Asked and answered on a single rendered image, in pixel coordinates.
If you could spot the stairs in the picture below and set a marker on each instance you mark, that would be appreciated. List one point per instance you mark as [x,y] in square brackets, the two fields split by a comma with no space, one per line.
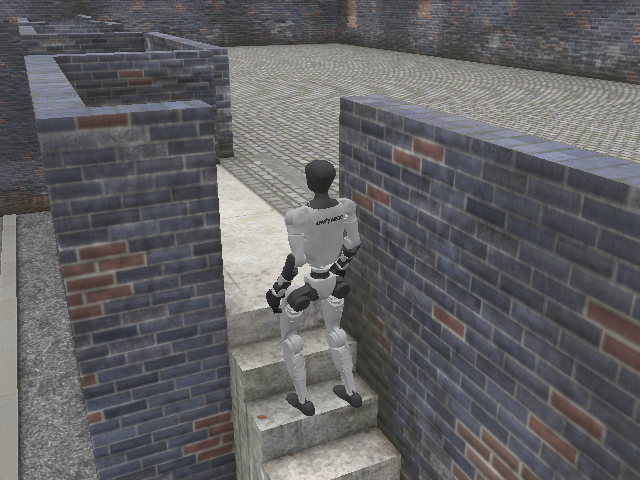
[276,441]

